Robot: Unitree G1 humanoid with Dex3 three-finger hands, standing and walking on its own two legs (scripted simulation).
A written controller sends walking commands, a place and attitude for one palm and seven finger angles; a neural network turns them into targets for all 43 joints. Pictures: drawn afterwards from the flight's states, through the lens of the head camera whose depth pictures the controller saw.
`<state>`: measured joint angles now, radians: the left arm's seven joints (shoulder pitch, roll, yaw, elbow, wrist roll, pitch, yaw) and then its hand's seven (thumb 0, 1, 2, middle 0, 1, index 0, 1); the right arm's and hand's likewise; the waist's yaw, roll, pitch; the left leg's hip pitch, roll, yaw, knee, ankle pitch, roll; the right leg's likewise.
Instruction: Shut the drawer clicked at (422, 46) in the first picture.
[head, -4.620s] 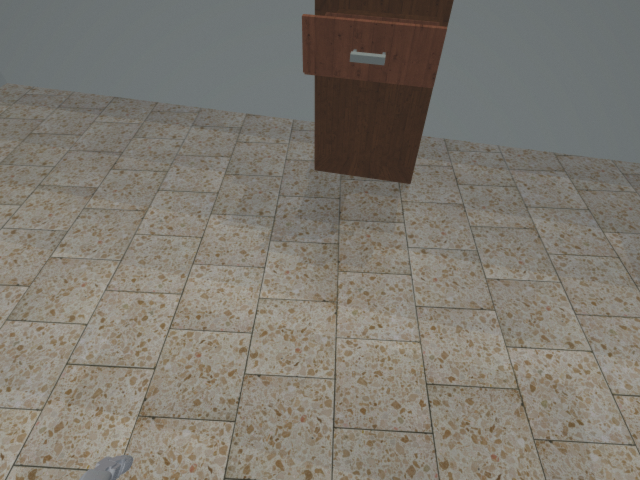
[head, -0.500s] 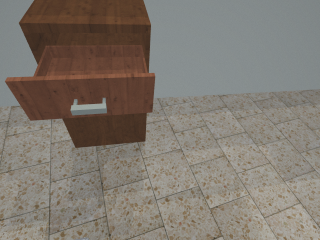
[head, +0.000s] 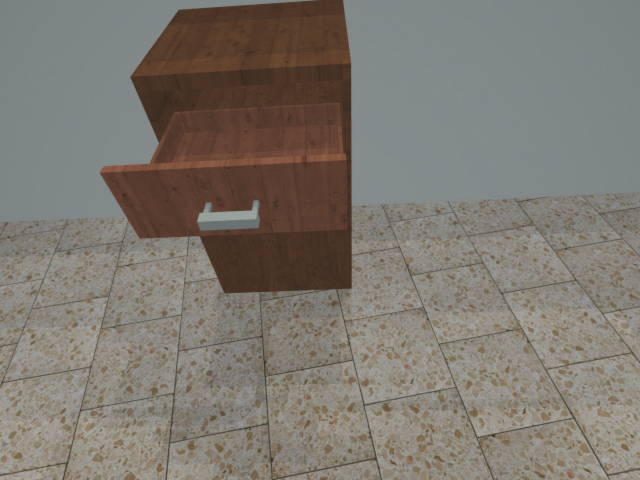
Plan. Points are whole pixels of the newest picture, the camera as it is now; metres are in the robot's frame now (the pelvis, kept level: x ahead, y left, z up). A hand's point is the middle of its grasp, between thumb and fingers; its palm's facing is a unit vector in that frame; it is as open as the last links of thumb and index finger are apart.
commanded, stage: take the last steps up to it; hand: left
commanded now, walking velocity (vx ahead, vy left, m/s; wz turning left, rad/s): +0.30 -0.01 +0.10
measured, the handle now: (230, 213) +0.58 +0.22 -0.03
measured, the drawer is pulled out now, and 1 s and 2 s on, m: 0.30 0.30 0.30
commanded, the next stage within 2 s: come to a stop and stand still in 1.10 s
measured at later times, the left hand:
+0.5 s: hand out of the picture -0.05 +0.20 -0.18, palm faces +0.14 -0.98 -0.13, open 7.4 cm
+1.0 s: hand (250, 357) +0.35 +0.16 -0.16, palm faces -0.02 -0.97 -0.22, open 7.4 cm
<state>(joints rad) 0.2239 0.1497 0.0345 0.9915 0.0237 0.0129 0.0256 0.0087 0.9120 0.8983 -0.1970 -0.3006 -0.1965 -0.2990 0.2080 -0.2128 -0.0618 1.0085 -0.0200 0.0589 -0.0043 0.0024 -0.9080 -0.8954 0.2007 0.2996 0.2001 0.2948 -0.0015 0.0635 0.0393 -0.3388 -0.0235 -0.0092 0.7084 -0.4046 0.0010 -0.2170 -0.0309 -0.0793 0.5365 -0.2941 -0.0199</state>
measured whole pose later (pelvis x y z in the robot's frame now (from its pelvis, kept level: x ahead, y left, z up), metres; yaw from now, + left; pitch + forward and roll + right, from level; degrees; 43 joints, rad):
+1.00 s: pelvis +0.22 -0.02 -0.02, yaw +0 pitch -1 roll +1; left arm 0.08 0.16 0.06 1.00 0.02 -0.06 -0.01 0.01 0.91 0.90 -0.20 -0.30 -0.20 -0.30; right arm 0.43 -0.12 -0.04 1.18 -0.02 -0.01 -0.01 0.00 -0.91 -0.90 0.20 0.30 0.20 0.29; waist -0.06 0.03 0.11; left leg -0.17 0.09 0.06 0.97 -0.52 -0.01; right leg -0.41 -0.05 -0.14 0.66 -0.21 -0.07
